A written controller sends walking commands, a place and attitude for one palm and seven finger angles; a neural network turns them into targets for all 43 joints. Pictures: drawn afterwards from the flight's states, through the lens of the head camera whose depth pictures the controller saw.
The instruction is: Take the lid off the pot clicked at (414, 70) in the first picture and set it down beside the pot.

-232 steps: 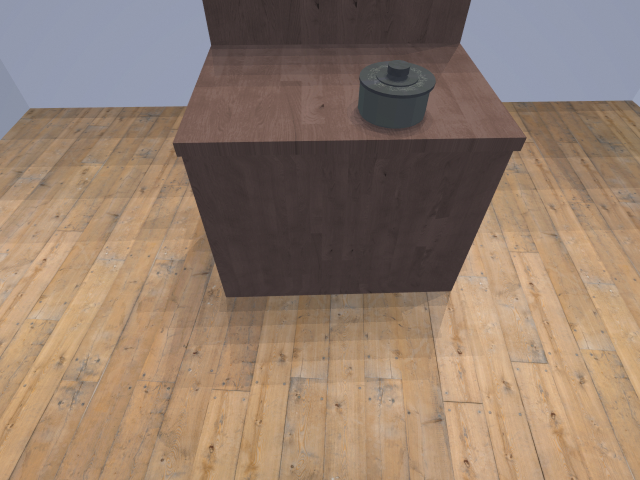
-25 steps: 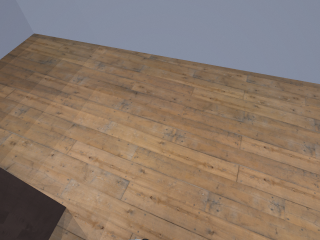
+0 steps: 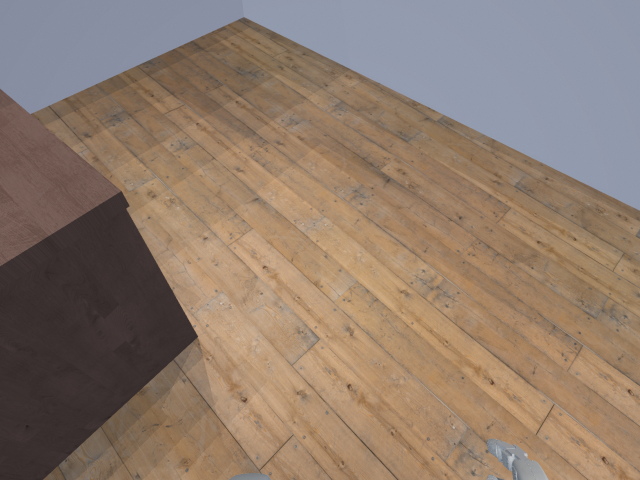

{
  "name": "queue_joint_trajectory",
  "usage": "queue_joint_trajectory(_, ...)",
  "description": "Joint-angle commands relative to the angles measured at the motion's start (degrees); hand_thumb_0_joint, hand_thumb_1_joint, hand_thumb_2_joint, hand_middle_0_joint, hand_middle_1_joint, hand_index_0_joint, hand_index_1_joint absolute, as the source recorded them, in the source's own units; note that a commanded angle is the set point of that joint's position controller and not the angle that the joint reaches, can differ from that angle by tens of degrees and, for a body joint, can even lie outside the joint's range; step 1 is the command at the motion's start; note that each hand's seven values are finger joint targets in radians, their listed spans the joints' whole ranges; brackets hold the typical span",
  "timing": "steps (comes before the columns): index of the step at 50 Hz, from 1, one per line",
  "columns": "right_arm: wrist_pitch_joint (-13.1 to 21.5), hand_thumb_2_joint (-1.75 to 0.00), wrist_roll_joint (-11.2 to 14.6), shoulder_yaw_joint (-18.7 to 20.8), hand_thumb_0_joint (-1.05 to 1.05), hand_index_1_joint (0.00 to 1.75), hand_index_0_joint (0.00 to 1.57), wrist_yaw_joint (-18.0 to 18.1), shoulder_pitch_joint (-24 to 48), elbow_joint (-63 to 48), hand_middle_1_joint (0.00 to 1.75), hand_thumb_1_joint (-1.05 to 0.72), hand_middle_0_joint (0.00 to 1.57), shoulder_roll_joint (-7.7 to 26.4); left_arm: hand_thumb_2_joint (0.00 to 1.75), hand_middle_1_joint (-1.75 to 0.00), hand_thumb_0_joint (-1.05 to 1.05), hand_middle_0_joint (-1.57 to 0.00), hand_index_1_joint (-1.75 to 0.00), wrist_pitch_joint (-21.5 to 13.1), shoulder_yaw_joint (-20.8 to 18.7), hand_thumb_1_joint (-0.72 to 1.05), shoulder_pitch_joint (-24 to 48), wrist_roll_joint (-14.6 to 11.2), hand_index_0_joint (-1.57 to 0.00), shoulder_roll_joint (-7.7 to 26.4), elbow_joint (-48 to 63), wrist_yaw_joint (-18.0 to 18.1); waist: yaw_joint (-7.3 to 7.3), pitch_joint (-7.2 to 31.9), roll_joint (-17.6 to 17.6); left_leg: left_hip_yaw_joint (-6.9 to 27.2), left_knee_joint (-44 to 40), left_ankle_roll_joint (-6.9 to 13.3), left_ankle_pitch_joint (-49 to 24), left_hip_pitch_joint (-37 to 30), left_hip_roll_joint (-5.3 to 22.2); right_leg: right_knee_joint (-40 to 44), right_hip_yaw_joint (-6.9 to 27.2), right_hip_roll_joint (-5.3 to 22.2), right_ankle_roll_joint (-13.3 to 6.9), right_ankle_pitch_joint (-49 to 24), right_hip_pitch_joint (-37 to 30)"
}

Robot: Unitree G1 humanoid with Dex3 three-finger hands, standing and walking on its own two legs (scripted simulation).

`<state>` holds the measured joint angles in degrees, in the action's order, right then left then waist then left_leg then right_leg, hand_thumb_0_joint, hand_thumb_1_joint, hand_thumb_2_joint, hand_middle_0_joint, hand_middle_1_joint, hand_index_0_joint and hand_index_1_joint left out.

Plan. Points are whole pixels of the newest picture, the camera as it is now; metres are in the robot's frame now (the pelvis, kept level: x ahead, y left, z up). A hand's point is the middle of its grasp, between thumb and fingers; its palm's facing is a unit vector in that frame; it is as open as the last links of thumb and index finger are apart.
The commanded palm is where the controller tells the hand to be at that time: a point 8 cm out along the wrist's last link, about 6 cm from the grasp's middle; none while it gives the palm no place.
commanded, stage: turn to face it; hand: left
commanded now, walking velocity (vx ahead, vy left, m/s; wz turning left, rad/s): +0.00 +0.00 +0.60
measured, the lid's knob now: out of the picture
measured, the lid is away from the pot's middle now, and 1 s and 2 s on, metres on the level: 0.00 0.00 0.00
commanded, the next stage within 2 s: take the last steps up to it in 1.54 s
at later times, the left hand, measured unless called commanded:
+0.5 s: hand out of the picture +0.10 +0.23 -0.13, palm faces +0.27 -0.92 -0.28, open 7.4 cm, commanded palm none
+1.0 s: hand out of the picture -0.09 +0.18 -0.16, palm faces +0.61 -0.75 -0.27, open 7.4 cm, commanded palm none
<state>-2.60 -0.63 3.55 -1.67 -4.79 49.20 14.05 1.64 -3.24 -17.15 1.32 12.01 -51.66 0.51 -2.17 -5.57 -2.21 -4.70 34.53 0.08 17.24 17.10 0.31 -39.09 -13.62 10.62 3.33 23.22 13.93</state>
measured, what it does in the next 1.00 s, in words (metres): steps on the spot, turning left: right foot, then left foot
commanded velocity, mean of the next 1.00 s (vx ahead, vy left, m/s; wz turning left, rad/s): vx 0.00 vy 0.00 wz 0.60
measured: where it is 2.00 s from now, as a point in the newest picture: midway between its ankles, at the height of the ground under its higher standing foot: outside the picture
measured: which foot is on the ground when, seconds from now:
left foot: down 0.00-0.52, up 0.54-0.98, down 1.00-1.00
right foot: down 0.00-0.00, up 0.02-0.50, down 0.52-1.00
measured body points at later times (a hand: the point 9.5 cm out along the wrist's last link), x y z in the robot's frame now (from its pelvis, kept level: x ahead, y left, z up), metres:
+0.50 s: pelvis +0.02 -0.01 +0.01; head +0.06 -0.02 +0.46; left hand +0.09 +0.27 -0.10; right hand +0.11 -0.25 -0.14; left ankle +0.00 +0.10 -0.72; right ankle +0.04 -0.13 -0.71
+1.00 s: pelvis +0.02 +0.00 +0.01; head +0.05 +0.03 +0.45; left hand -0.12 +0.22 -0.14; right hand +0.28 -0.14 -0.12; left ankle -0.05 +0.09 -0.72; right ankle +0.05 -0.13 -0.72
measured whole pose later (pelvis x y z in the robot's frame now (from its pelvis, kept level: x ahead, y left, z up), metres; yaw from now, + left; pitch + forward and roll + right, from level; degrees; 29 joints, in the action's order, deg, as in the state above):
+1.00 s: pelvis +0.02 +0.00 +0.01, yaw +36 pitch +1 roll +1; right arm -3.2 -0.6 3.7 -1.6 -5.9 50.1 15.3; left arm 2.0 -3.7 -17.2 1.4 13.4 -51.7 0.8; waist -2.0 -5.7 -1.2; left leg -4.7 36.8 -1.7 18.4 17.6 0.6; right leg -35.7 -15.4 10.0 2.2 22.6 11.8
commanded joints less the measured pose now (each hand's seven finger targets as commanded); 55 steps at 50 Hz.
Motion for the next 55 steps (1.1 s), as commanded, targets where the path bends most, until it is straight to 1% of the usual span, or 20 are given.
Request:
queue_joint_trajectory(1,1.52,-0.90,0.45,4.51,0.00,0.30,0.20,1.42,-15.07,0.04,0.30,-0.90,0.20,16.16,0.90,-0.30,0.00,-0.20,-0.30,-0.19,-2.02,0.90,4.06,-0.44,-0.20,8.24,7.94,1.08,7.46,16.69,13.25,24.54,-8.94,14.04,-53.10,-24.51,24.26,-29.14,11.92,-2.58,1.62,14.15,21.47)
queue_joint_trajectory(6,2.32,-0.90,-0.08,2.37,0.00,0.30,0.20,2.43,-4.20,-2.23,0.30,-0.90,0.20,9.52,0.90,-0.30,0.00,-0.20,-0.30,0.29,-2.74,0.90,4.28,-0.37,-0.20,7.74,4.62,0.36,2.27,7.33,10.58,16.73,-13.93,8.29,-32.24,-9.31,11.51,-29.72,14.19,-3.84,2.49,-2.28,18.44)
queue_joint_trajectory(14,1.95,-0.90,-0.35,2.93,0.00,0.30,0.20,2.33,-8.63,-0.72,0.30,-0.90,0.20,9.89,0.90,-0.30,0.00,-0.20,-0.30,0.42,-2.42,0.90,8.57,-0.44,-0.20,7.71,6.05,0.75,3.59,6.01,8.51,24.34,-16.44,10.04,-18.70,-8.87,10.94,-18.43,15.22,-6.06,3.10,-2.83,17.89)
queue_joint_trajectory(19,1.69,-0.90,-0.73,3.35,0.00,0.30,0.20,2.50,-10.64,-0.08,0.30,-0.90,0.20,10.15,0.90,-0.30,0.00,-0.20,-0.30,-0.20,-1.88,0.90,11.68,-0.89,-0.20,6.78,7.92,1.06,4.55,7.86,10.29,29.05,-12.79,10.99,-26.96,-10.17,10.76,-8.50,15.48,-8.65,2.16,1.06,13.87)
queue_joint_trajectory(23,1.50,-0.90,-0.37,3.61,0.00,0.30,0.20,2.55,-8.63,-0.52,0.30,-0.90,0.20,10.23,0.90,-0.30,0.00,-0.20,-0.30,-1.04,-1.72,0.90,7.75,-1.44,-0.20,7.15,7.21,1.40,2.50,10.62,10.04,30.31,-7.70,8.92,-33.79,-6.24,8.36,5.36,14.68,-11.10,1.07,-4.35,1.70)
queue_joint_trajectory(24,1.48,-0.90,-0.05,3.51,0.00,0.30,0.20,2.47,-8.09,-0.74,0.30,-0.90,0.20,9.61,0.90,-0.30,0.00,-0.20,-0.30,-1.46,-1.94,0.90,5.50,-1.55,-0.20,7.61,6.67,1.57,1.21,11.42,9.02,29.46,-5.50,6.96,-29.29,-2.55,6.73,13.52,15.02,-9.96,0.88,-10.26,-4.83)
queue_joint_trajectory(25,1.56,-0.90,0.53,3.18,0.00,0.30,0.20,2.21,-8.41,-0.81,0.30,-0.90,0.20,7.45,0.90,-0.30,0.00,-0.20,-0.30,-1.99,-2.43,0.90,3.60,-1.31,-0.20,10.13,6.24,1.82,0.37,12.62,2.80,26.10,-1.05,3.48,-17.05,5.50,3.68,19.98,19.73,-4.04,-0.49,-15.65,-14.92)
queue_joint_trajectory(26,1.59,-0.90,0.92,2.61,0.00,0.30,0.20,2.19,-9.53,-1.86,0.30,-0.90,0.20,3.48,0.90,-0.30,0.00,-0.20,-0.30,-2.27,-3.39,0.90,3.37,-0.46,-0.20,15.13,6.42,2.31,0.37,12.45,-14.20,13.77,12.01,-1.73,11.18,17.53,-4.68,22.34,35.53,12.59,-6.54,-24.25,-21.92)
queue_joint_trajectory(27,1.30,-0.90,-0.12,3.34,0.00,0.30,0.20,2.35,-9.14,-2.40,0.30,-0.90,0.20,6.19,0.90,-0.30,0.00,-0.20,-0.30,-1.97,-3.19,0.90,2.20,-0.42,-0.20,15.56,6.73,2.22,0.26,11.24,-10.26,10.97,24.08,-2.53,19.16,16.90,-4.32,21.65,36.64,18.74,-12.15,-27.99,-13.49)
queue_joint_trajectory(28,0.68,-0.90,-0.40,3.63,0.00,0.30,0.20,2.12,-9.15,-1.73,0.30,-0.90,0.20,6.88,0.90,-0.30,0.00,-0.20,-0.30,-1.94,-2.67,0.90,5.15,-0.60,-0.20,12.74,7.25,2.43,1.80,8.44,-4.06,12.17,30.75,-2.37,15.36,15.92,-2.43,21.65,31.58,16.05,-13.27,-26.54,-8.67)
queue_joint_trajectory(30,-0.39,-0.90,-0.68,3.50,0.00,0.30,0.20,1.22,-9.42,0.51,0.30,-0.90,0.20,5.95,0.90,-0.30,0.00,-0.20,-0.30,-1.96,-1.83,0.90,9.32,-0.79,-0.20,9.41,7.74,2.03,3.93,3.60,-6.87,9.61,36.77,-3.23,8.69,16.51,-0.34,21.33,22.84,8.73,-10.65,-25.15,-4.33)
queue_joint_trajectory(32,-0.58,-0.90,-0.60,3.02,0.00,0.30,0.20,0.62,-9.77,0.68,0.30,-0.90,0.20,5.20,0.90,-0.30,0.00,-0.20,-0.30,-2.34,-1.29,0.90,8.83,-0.71,-0.20,8.12,7.51,1.74,4.05,3.10,-8.66,7.49,37.60,-4.07,5.05,16.96,0.17,20.06,16.44,6.16,-9.58,-30.14,-5.22)
queue_joint_trajectory(38,-1.03,-0.90,-0.31,2.22,0.00,0.30,0.20,0.25,-2.50,-1.36,0.30,-0.90,0.20,4.23,0.90,-0.30,0.00,-0.20,-0.30,-2.23,-2.00,0.90,1.26,-0.13,-0.20,10.19,5.01,1.71,0.56,3.66,-8.61,3.94,28.30,-5.00,6.46,15.88,1.29,18.62,13.01,8.17,-10.45,-35.89,-10.00)
queue_joint_trajectory(47,0.54,-0.90,0.09,1.04,0.00,0.30,0.20,0.17,-0.93,-2.93,0.30,-0.90,0.20,3.60,0.90,-0.30,0.00,-0.20,-0.30,-1.18,-3.12,0.90,0.26,0.22,-0.20,12.76,4.22,1.33,0.34,7.52,-11.08,-1.98,3.96,-1.99,4.42,3.15,-0.45,11.12,6.74,9.68,-8.69,-39.68,-10.66)
queue_joint_trajectory(48,0.73,-0.90,-0.03,1.31,0.00,0.30,0.20,0.24,-3.52,-2.52,0.30,-0.90,0.20,4.75,0.90,-0.30,0.00,-0.20,-0.30,-0.95,-3.28,0.90,0.81,-0.05,-0.20,12.67,4.14,1.22,1.92,8.73,-9.65,-1.49,-2.12,-1.28,-0.55,-2.13,-0.70,7.12,4.82,8.90,-6.94,-36.20,-8.65)
queue_joint_trajectory(49,1.24,-0.90,-0.27,2.00,0.00,0.30,0.20,0.31,-7.81,-1.53,0.30,-0.90,0.20,7.34,0.90,-0.30,0.00,-0.20,-0.30,-0.75,-3.25,0.90,0.83,-0.52,-0.20,11.90,4.31,1.02,4.55,11.12,-3.08,1.57,-9.55,-0.05,-8.91,-11.99,1.25,-2.52,3.52,8.12,-4.46,-30.52,-2.29)
queue_joint_trajectory(50,1.87,-0.90,-0.71,3.80,0.00,0.30,0.20,0.69,-12.16,-1.29,0.30,-0.90,0.20,14.40,0.90,-0.30,0.00,-0.20,-0.30,-0.57,-2.61,0.90,1.06,-1.07,-0.20,8.43,6.26,0.46,6.94,13.60,15.44,23.19,-12.05,6.88,-29.10,-22.55,16.57,-17.34,1.58,-0.62,0.60,0.70,14.58)
queue_joint_trajectory(51,1.60,-0.90,0.12,4.42,0.00,0.30,0.20,1.17,-15.37,-0.24,0.30,-0.90,0.20,17.65,0.90,-0.30,0.00,-0.20,-0.30,-0.25,-1.48,0.90,3.90,-0.74,-0.20,7.05,8.29,0.69,7.90,14.99,18.98,31.23,-12.12,13.04,-48.09,-23.70,23.71,-25.71,8.49,-4.05,1.46,16.90,21.99)
queue_joint_trajectory(52,1.23,-0.90,0.02,3.91,0.00,0.30,0.20,1.34,-14.35,0.06,0.30,-0.90,0.20,16.40,0.90,-0.30,0.00,-0.20,-0.30,0.19,-1.74,0.90,4.44,-0.38,-0.20,8.62,8.19,0.91,6.81,13.39,12.39,25.93,-11.44,14.30,-41.57,-20.13,23.32,-28.88,11.98,-2.33,0.45,13.96,21.38)
queue_joint_trajectory(55,1.62,-0.90,-0.34,2.01,0.00,0.30,0.20,2.47,-5.53,-2.08,0.30,-0.90,0.20,10.79,0.90,-0.30,0.00,-0.20,-0.30,0.29,-2.14,0.90,5.49,-0.40,-0.20,8.69,5.12,0.63,3.55,7.18,12.00,20.01,-13.77,10.19,-32.95,-10.97,13.81,-30.92,14.54,-2.83,1.24,1.46,20.51)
